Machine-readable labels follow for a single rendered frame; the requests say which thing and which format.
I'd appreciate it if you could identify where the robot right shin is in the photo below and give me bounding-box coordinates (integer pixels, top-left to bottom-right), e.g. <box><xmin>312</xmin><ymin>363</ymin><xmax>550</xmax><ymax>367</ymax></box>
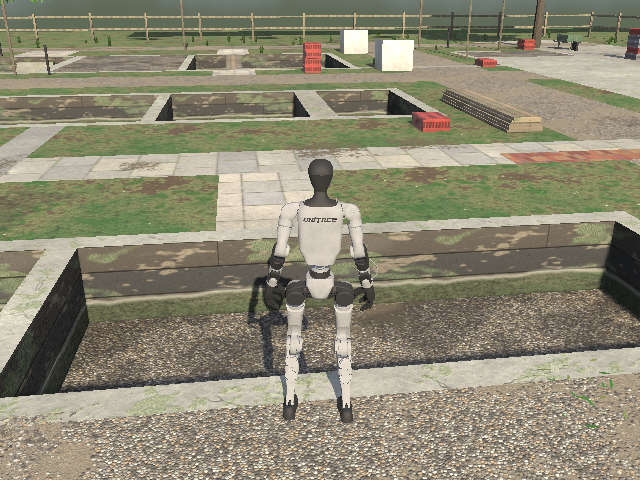
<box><xmin>337</xmin><ymin>339</ymin><xmax>352</xmax><ymax>409</ymax></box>

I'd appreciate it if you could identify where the right robot upper arm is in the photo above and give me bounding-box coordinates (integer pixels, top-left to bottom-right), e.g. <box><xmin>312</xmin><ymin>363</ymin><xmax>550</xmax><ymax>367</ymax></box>
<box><xmin>341</xmin><ymin>202</ymin><xmax>365</xmax><ymax>259</ymax></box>

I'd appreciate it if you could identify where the robot right forearm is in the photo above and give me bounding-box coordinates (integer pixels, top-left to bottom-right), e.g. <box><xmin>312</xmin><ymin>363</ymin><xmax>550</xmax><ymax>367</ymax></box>
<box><xmin>354</xmin><ymin>244</ymin><xmax>373</xmax><ymax>288</ymax></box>

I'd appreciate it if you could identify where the robot left forearm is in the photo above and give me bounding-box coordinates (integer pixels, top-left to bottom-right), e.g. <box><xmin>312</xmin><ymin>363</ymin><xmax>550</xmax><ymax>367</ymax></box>
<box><xmin>266</xmin><ymin>242</ymin><xmax>285</xmax><ymax>287</ymax></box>

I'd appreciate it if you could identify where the robot torso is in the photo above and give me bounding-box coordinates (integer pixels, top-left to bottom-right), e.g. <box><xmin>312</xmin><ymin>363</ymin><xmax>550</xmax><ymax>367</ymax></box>
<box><xmin>297</xmin><ymin>197</ymin><xmax>344</xmax><ymax>300</ymax></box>

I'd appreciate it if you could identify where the robot right hand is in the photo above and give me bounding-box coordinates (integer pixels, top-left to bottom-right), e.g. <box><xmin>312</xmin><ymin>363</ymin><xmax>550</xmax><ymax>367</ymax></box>
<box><xmin>353</xmin><ymin>285</ymin><xmax>375</xmax><ymax>311</ymax></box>

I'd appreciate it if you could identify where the left robot upper arm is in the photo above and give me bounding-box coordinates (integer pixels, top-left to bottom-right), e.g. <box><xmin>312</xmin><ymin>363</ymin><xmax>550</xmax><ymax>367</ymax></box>
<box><xmin>274</xmin><ymin>202</ymin><xmax>300</xmax><ymax>258</ymax></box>

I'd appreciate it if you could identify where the robot left hand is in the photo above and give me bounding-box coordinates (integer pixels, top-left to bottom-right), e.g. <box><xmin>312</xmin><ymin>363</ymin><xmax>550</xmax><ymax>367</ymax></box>
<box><xmin>264</xmin><ymin>283</ymin><xmax>286</xmax><ymax>309</ymax></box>

